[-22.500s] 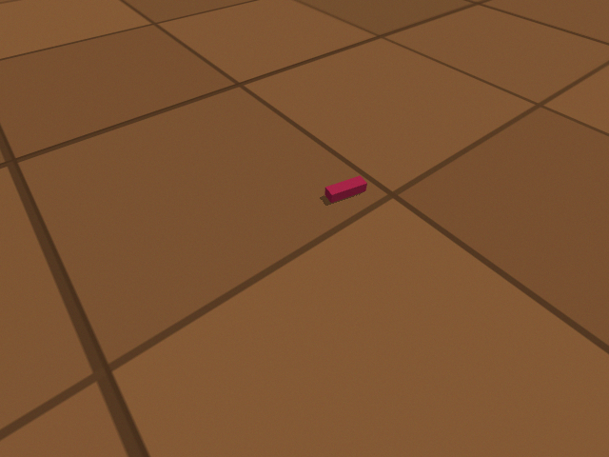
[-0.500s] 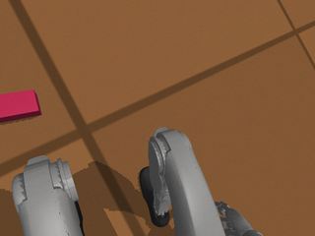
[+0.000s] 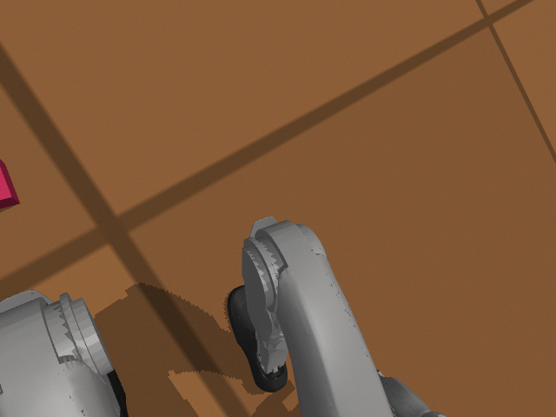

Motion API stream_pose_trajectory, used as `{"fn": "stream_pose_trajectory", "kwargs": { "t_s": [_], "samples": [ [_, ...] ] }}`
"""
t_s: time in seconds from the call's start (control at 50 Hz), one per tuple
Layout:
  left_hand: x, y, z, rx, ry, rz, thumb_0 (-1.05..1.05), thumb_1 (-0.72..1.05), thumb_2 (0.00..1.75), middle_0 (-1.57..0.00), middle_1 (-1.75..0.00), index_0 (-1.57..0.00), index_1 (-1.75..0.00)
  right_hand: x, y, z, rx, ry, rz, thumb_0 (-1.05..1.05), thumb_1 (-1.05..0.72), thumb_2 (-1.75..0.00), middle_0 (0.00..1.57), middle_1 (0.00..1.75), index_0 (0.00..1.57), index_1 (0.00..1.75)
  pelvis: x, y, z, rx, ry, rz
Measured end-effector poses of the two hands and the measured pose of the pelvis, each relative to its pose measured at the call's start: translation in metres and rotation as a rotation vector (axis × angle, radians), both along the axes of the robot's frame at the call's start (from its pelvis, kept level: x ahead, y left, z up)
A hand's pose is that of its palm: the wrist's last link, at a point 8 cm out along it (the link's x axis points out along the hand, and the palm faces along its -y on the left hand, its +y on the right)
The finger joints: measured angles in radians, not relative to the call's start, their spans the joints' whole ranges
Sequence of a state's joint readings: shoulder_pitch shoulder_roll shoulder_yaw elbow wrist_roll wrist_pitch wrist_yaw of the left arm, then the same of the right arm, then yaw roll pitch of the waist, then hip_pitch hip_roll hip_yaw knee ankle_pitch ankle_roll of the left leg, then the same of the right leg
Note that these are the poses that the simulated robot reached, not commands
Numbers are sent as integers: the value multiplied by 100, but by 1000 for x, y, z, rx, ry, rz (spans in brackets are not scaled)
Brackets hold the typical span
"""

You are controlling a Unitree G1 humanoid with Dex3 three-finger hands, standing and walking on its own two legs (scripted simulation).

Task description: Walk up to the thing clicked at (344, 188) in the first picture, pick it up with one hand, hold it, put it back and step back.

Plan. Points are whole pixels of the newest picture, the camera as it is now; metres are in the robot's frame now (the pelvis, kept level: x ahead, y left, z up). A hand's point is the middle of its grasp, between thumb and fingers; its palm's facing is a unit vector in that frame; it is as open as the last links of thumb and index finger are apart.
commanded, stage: rest palm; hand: left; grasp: from above
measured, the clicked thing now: out of the picture +0.45 +0.33 -0.27
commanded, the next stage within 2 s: close in 0.28 s
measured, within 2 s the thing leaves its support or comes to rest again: neither
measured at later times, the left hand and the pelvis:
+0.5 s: hand out of the picture +0.44 +0.33 -0.24, palm faces -0.44 -0.14 -0.89, open 14.1 cm; pelvis +0.00 +0.00 +0.00, yaw -1 degrees
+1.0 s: hand out of the picture +0.44 +0.33 -0.24, palm faces -0.43 -0.15 -0.89, open 12.1 cm; pelvis +0.00 +0.01 +0.00, yaw -2 degrees
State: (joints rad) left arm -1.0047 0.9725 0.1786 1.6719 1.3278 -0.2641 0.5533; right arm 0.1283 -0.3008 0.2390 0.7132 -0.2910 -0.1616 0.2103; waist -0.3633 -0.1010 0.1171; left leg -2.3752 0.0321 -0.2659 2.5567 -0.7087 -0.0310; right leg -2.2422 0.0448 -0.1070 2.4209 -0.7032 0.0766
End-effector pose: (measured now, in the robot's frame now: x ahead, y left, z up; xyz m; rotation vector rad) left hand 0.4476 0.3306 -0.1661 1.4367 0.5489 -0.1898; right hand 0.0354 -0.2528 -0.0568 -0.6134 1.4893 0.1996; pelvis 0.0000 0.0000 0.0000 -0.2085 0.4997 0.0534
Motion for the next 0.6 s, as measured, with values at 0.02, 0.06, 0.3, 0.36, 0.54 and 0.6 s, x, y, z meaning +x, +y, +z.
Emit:
{"fn": "stream_pose_trajectory", "kwargs": {
  "t_s": [0.02,0.06,0.3,0.36,0.54,0.6],
  "samples": [
    [0,0,-1,-2,-4,2,0,-56,105,-8,-95,-6,-97,2,0,0,1,-3,5,0,-90,-90,20,30,20,30,0,0,0,-1,-1,-1],
    [0,0,-2,0,-9,-1,0,-56,105,-8,-94,-6,-96,5,-1,0,1,-9,16,0,-90,-90,20,30,20,30,0,0,-1,-4,-3,-3],
    [-5,1,-9,0,0,9,0,-57,106,-8,-94,-5,-96,20,-4,4,-1,-44,65,0,-90,-90,20,30,20,30,-1,3,-2,-13,-20,-6],
    [-5,0,-10,-4,-4,4,0,-57,106,-8,-94,-5,-96,20,-3,5,-2,-46,69,0,-90,-90,20,30,20,30,-1,3,-2,-16,-25,-6],
    [-6,-2,-14,-5,-12,-10,0,-48,102,-12,-96,-10,-97,18,2,7,7,-42,84,0,-90,-90,20,30,20,30,-2,5,-3,-26,-34,-10],
    [-6,-3,-15,-2,-13,-13,0,-44,99,-14,-96,-13,-96,17,4,7,11,-41,88,0,-90,-90,20,30,20,30,-3,6,-3,-29,-36,-11]
  ]
}}
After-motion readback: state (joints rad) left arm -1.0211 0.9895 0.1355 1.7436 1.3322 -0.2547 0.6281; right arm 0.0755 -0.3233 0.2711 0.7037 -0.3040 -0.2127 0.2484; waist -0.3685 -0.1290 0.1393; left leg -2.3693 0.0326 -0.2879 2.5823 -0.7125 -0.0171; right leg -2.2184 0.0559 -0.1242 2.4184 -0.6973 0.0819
